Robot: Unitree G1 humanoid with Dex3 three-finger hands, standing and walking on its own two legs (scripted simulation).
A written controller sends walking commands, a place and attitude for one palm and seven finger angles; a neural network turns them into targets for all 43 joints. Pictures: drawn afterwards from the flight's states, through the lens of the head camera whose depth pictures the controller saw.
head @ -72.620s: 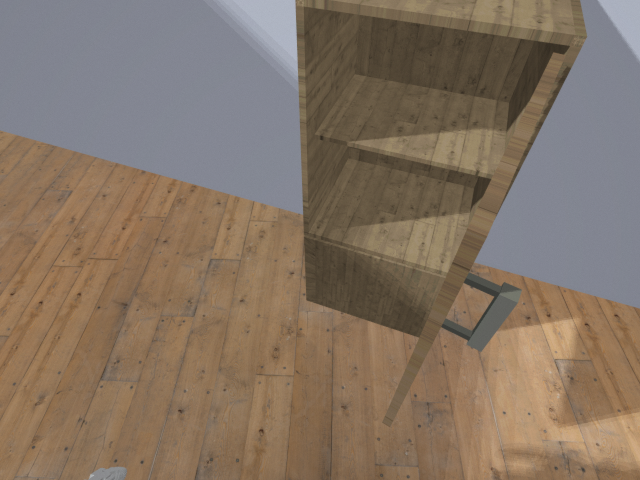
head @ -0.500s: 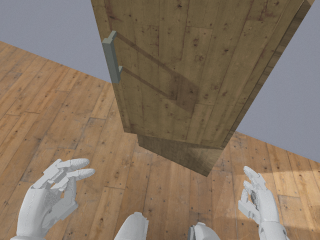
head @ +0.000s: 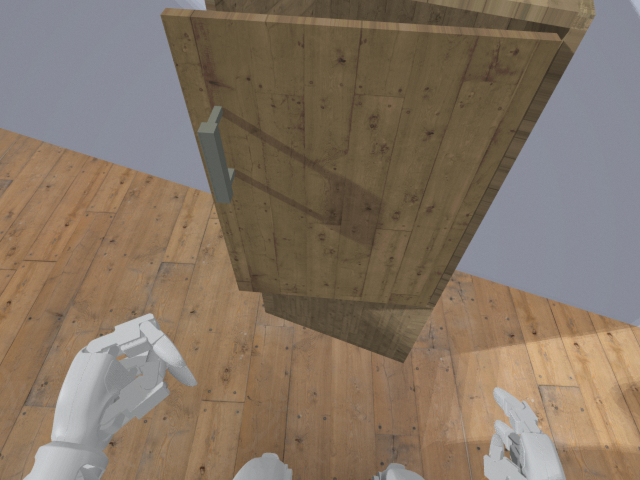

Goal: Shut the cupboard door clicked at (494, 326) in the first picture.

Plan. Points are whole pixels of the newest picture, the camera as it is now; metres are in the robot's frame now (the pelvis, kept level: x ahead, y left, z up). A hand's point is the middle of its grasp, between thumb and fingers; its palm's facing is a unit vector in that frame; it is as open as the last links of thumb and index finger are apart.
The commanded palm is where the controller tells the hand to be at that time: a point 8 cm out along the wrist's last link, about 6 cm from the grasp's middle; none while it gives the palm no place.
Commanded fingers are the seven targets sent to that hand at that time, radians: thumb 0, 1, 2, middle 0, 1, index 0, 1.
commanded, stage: raise the hand and make a fist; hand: left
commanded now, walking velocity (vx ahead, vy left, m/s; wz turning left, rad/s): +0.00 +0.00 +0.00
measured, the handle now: (220, 156) +0.50 +0.18 +0.11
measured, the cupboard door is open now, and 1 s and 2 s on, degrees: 16 16 16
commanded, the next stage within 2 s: bring the fist close to the handle in 0.84 s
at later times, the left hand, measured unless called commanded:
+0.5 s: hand (152, 335) +0.23 +0.19 +0.12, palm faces -0.01 -1.00 -0.04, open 3.1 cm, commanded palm +0.21 +0.24 +0.12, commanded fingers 0.00 0.90 0.90 -1.30 -1.50 -1.30 -1.50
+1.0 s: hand (167, 341) +0.23 +0.17 +0.12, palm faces -0.01 -1.00 -0.04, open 3.1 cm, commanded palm +0.22 +0.22 +0.12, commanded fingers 0.00 0.90 0.90 -1.30 -1.50 -1.30 -1.50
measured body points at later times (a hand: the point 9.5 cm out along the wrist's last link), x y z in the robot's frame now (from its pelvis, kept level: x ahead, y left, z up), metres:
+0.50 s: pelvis +0.01 +0.00 +0.03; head +0.03 -0.01 +0.47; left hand +0.23 +0.24 +0.12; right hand +0.19 -0.22 -0.04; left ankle +0.01 +0.11 -0.67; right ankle +0.02 -0.13 -0.67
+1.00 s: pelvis +0.01 -0.02 +0.03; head +0.03 -0.03 +0.48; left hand +0.23 +0.23 +0.12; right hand +0.19 -0.24 -0.04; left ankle +0.01 +0.11 -0.67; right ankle +0.02 -0.13 -0.67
